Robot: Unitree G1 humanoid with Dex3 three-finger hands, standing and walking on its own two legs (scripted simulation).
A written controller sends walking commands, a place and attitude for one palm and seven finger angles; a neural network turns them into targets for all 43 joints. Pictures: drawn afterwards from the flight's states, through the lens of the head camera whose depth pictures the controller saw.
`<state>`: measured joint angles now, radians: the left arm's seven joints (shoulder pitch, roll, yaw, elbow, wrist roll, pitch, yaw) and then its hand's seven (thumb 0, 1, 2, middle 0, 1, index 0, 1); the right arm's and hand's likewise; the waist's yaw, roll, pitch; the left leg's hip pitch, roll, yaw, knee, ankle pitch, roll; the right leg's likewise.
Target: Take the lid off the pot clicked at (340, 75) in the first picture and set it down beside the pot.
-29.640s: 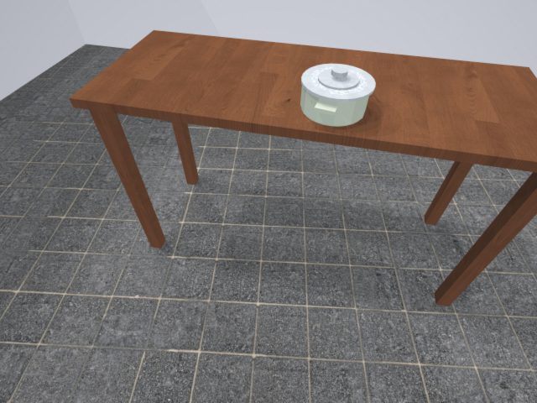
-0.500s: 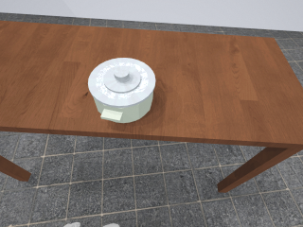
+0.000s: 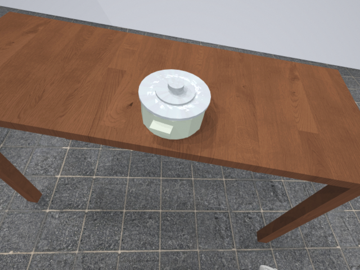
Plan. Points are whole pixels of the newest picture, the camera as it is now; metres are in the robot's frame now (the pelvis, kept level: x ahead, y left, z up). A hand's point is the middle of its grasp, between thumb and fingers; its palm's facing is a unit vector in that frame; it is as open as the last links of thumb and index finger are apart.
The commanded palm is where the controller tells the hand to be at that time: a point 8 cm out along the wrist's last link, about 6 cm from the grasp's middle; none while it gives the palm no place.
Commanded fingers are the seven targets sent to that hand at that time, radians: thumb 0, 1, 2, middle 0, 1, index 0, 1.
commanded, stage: come to a stop and stand still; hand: left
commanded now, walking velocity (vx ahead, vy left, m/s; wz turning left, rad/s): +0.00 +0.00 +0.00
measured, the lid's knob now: (175, 85) +0.52 +0.07 +0.11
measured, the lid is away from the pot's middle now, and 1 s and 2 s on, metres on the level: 0.01 0.01 0.01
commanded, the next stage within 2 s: look again from close up in 1.86 s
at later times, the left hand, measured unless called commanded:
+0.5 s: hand out of the picture -0.02 +0.22 -0.17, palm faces +0.01 -0.98 -0.18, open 7.4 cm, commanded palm none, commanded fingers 0.00 0.90 0.90 -0.20 -0.30 -0.20 -0.30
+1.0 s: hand out of the picture -0.10 +0.18 -0.17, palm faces +0.06 -0.99 -0.15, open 7.4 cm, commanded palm none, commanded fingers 0.00 0.90 0.90 -0.20 -0.30 -0.20 -0.30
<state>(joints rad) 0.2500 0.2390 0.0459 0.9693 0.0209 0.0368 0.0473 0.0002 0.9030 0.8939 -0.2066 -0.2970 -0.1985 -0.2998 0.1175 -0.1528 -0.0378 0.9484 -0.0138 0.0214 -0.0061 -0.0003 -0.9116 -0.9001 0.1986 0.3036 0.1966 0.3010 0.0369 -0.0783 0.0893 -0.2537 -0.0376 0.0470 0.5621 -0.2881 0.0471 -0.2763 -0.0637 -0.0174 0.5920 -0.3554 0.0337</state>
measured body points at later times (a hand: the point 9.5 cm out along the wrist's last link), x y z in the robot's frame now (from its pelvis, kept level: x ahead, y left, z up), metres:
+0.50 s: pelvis -0.04 +0.05 +0.01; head -0.02 +0.08 +0.46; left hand -0.02 +0.28 -0.16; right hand -0.05 -0.18 -0.14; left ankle +0.00 +0.07 -0.73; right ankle -0.11 -0.09 -0.71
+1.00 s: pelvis -0.05 +0.03 +0.01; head -0.04 +0.05 +0.46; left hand -0.10 +0.23 -0.16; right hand -0.07 -0.18 -0.15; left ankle +0.00 +0.07 -0.73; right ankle -0.10 -0.08 -0.73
